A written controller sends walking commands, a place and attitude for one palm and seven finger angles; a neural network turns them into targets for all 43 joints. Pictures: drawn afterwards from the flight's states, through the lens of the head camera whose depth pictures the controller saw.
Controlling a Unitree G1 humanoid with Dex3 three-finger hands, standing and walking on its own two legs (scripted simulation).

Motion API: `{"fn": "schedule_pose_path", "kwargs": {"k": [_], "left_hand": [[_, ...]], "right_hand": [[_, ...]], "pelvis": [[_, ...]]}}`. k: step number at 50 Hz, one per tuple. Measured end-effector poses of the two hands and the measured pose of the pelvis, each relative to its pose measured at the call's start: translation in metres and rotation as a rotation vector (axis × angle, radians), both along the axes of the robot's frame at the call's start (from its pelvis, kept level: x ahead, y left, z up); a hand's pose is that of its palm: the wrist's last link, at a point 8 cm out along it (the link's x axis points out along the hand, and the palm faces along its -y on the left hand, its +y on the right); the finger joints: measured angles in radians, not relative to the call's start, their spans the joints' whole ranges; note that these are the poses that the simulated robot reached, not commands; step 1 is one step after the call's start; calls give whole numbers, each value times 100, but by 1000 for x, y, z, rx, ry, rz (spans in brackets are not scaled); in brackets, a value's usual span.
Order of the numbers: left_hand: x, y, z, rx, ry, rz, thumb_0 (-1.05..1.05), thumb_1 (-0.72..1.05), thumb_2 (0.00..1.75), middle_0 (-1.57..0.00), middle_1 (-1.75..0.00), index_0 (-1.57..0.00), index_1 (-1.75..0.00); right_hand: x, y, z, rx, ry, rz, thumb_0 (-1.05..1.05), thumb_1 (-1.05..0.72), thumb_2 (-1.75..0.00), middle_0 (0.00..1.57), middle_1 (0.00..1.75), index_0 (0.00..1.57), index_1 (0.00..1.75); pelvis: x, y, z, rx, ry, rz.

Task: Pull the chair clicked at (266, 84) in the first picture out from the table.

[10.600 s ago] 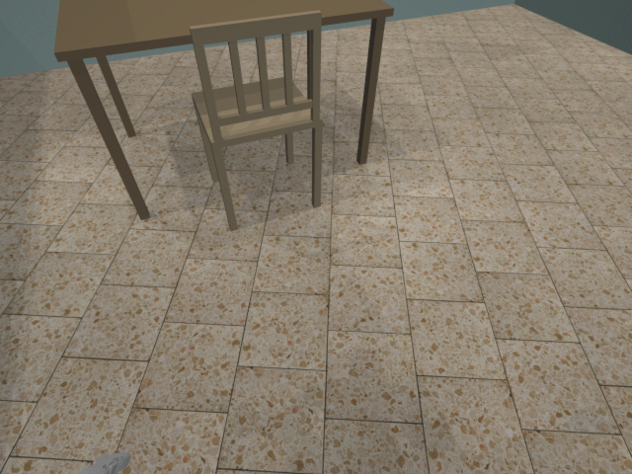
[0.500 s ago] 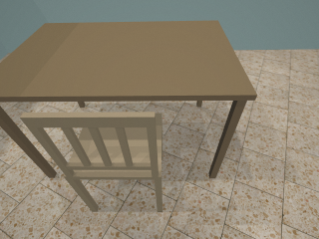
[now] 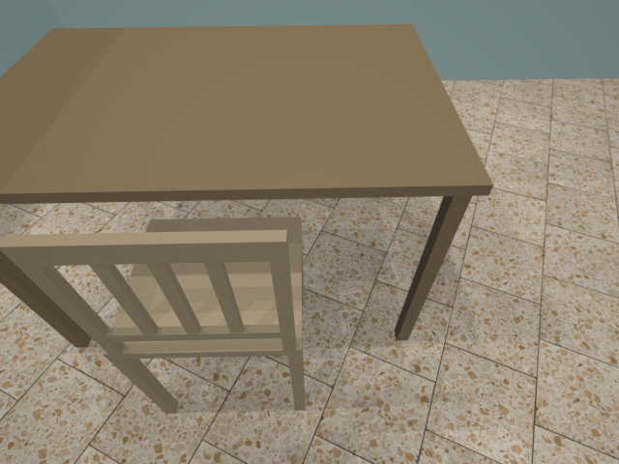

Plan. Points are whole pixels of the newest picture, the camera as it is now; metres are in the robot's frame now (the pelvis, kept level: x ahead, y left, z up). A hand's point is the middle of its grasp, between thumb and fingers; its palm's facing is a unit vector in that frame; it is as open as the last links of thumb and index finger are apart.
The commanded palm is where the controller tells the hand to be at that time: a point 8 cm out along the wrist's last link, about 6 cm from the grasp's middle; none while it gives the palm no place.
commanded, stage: look again from close up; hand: left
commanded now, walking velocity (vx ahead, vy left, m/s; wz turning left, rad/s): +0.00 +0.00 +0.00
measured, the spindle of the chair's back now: (177, 299) +0.39 +0.26 -0.11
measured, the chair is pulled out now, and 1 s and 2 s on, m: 0.00 0.00 0.00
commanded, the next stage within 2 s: shuffle to correct the standing spot in 0.78 s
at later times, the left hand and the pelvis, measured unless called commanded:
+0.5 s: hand out of the picture +0.02 +0.16 -0.17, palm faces +0.03 -0.98 -0.19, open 7.3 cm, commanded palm none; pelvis +0.02 -0.02 +0.00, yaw +0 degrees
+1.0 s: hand out of the picture +0.00 +0.14 -0.17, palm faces +0.04 -0.98 -0.18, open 7.3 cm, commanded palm none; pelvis +0.01 -0.02 +0.00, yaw +0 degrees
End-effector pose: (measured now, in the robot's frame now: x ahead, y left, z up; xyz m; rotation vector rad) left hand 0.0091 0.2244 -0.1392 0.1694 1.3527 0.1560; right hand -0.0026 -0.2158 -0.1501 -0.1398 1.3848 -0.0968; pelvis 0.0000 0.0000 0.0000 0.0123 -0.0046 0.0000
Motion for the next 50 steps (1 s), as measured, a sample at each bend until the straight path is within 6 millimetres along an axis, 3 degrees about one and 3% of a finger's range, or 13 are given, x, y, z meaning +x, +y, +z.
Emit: {"fn": "schedule_pose_path", "kwargs": {"k": [10,21,50], "left_hand": [[17,-4,0,5,-16,3,1,93,90,-20,-30,-20,-30],[9,-15,-3,-12,14,15,1,92,90,-20,-30,-20,-30],[-15,-35,-4,-35,44,31,1,91,90,-20,-30,-20,-30]], "right_hand": [[17,-9,1,-14,-9,-2,1,-91,-90,20,30,20,30],[22,-16,3,-21,4,-1,0,-91,-90,20,30,20,30],[-2,-15,4,-4,39,-29,0,-91,-90,20,30,20,30]], "pelvis": [[13,-6,1,-1,-6,1],[19,-14,2,-2,-7,3],[10,-24,3,0,-12,0]]}}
